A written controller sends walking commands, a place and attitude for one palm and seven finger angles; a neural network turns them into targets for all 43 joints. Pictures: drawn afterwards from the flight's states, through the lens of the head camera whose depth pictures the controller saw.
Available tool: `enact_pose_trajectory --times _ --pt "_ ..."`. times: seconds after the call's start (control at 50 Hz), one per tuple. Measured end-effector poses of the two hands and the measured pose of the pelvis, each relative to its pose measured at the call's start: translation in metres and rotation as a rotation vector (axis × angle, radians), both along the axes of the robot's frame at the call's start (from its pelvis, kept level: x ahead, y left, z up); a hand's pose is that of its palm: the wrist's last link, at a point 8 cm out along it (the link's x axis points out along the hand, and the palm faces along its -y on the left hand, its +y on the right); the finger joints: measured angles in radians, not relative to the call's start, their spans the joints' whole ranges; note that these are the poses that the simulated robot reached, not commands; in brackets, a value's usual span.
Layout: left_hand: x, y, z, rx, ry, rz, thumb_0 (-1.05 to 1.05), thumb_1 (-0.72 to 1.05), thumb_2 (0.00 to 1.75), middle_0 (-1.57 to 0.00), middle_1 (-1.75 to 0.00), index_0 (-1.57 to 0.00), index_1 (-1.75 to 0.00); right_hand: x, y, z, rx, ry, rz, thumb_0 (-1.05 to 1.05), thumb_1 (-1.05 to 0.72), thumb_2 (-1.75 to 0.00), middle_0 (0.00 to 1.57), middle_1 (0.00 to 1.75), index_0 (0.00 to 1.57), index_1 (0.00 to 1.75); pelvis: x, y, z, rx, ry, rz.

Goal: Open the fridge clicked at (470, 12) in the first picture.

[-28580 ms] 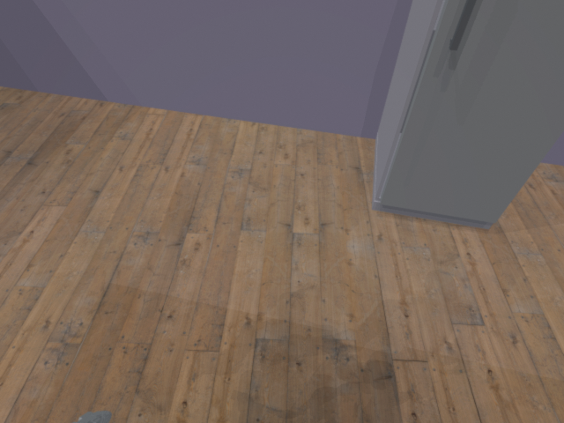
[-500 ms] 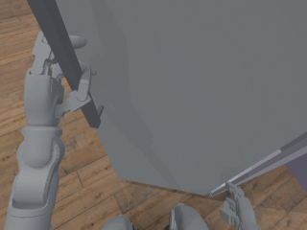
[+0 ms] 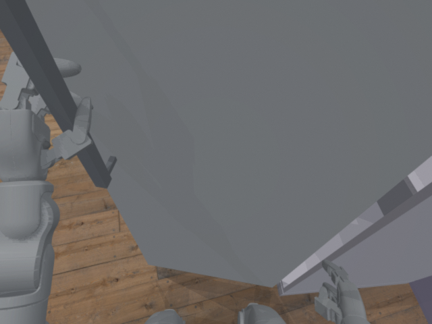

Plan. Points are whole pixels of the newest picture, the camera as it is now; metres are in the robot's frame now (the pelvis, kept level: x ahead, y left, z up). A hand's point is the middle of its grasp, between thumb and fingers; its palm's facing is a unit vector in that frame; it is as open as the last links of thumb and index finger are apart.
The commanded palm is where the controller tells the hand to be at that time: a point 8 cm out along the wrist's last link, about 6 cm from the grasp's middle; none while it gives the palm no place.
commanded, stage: walk backward, drawing the door open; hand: left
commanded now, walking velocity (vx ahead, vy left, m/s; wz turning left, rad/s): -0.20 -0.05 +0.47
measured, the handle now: (64, 84) +0.35 +0.21 +0.26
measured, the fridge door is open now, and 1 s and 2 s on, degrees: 76 79 78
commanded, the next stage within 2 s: stop walking and hold the door back in 0.06 s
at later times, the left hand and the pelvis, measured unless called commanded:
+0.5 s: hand (61, 172) +0.24 +0.18 +0.23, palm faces +0.45 -0.87 -0.21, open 5.8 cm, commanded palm +0.23 +0.23 +0.21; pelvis -0.10 -0.08 +0.01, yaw +13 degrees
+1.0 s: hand (75, 140) +0.28 +0.18 +0.24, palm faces +0.39 -0.91 -0.16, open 5.4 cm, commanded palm +0.24 +0.24 +0.21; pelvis -0.14 -0.08 +0.01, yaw +11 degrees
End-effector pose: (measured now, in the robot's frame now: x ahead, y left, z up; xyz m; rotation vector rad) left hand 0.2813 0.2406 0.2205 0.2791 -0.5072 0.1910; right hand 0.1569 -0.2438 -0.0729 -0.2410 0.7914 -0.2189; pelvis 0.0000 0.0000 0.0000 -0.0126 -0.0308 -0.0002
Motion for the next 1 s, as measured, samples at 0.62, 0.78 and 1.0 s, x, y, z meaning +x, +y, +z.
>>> enact_pose_trajectory --times 0.62,0.78,1.0 --pt "-0.072 -0.018 0.017 -0.091 0.208 0.240 -0.06 0.64 0.80 -0.49 -1.48 -0.44 -1.40 -0.077 -0.060 -0.001 -0.022 0.028 0.242 0.01 -0.91 -0.90 0.20 0.30 0.20 0.30 -0.125 -0.084 0.009 0.030 -0.012 0.241" --pt "-0.058 -0.022 0.022 -0.120 0.311 0.279 -0.06 0.67 0.82 -0.47 -1.44 -0.43 -1.40 -0.148 -0.059 -0.052 0.072 0.188 0.227 0.01 -0.91 -0.90 0.21 0.30 0.20 0.30 -0.138 -0.099 -0.004 0.030 -0.028 0.234" --pt "-0.037 -0.016 0.020 -0.180 0.343 0.220 -0.09 0.66 0.80 -0.47 -1.43 -0.45 -1.40 -0.220 -0.104 -0.040 -0.027 0.258 0.078 0.01 -0.91 -0.90 0.21 0.30 0.20 0.30 -0.143 -0.080 0.008 0.057 -0.035 0.195"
